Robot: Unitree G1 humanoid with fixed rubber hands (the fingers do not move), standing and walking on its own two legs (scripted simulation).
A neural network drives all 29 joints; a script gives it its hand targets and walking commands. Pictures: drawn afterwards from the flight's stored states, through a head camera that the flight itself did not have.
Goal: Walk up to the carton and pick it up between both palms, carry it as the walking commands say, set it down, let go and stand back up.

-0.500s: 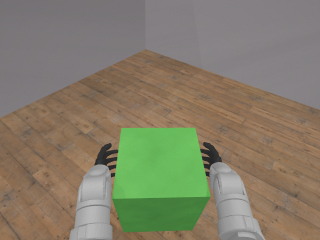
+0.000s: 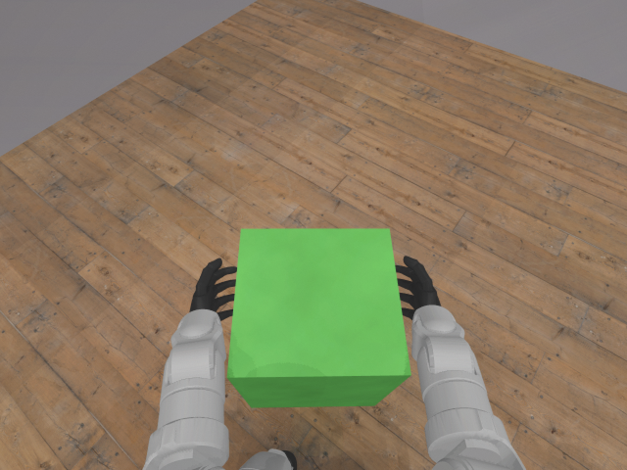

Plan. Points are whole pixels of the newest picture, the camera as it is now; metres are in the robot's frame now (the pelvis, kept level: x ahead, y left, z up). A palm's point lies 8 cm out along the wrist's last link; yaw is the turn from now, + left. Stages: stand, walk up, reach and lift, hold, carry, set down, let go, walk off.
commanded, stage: set down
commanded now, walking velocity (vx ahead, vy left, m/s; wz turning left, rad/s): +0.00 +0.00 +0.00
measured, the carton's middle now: (314, 326) +0.33 +0.07 -0.11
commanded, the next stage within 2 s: none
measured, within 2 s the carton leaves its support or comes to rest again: neither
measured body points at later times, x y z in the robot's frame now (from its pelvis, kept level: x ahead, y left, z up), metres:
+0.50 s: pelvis -0.01 +0.00 -0.06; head +0.15 +0.02 +0.36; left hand +0.32 +0.23 -0.12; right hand +0.39 -0.07 -0.13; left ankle +0.04 +0.14 -0.73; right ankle +0.02 -0.10 -0.73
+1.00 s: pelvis -0.05 +0.01 -0.14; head +0.16 +0.03 +0.26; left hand +0.34 +0.23 -0.21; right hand +0.41 -0.06 -0.21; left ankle +0.04 +0.14 -0.73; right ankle +0.02 -0.10 -0.73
